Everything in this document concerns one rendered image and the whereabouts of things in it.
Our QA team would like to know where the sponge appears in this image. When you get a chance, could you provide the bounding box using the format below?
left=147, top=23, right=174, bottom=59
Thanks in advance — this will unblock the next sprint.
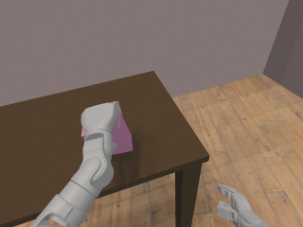
left=81, top=111, right=133, bottom=155

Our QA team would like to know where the robot right forearm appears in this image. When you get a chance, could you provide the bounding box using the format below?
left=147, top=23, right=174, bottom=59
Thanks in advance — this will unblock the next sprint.
left=238, top=210, right=268, bottom=227

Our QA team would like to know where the left robot hand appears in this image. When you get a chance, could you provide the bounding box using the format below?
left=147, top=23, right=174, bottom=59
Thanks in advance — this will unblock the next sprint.
left=80, top=101, right=122, bottom=151

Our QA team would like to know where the right robot hand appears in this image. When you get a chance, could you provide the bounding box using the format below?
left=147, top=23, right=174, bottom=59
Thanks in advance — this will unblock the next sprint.
left=217, top=184, right=253, bottom=227

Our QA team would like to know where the table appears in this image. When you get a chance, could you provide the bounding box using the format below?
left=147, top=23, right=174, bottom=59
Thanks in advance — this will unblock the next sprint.
left=0, top=71, right=210, bottom=227

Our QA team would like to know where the robot left forearm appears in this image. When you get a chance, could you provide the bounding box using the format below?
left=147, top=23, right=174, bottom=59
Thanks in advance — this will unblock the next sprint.
left=29, top=130, right=114, bottom=227

